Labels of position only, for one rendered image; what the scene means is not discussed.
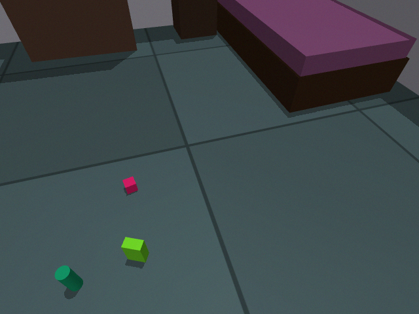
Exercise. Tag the bed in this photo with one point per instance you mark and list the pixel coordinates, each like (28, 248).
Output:
(311, 53)

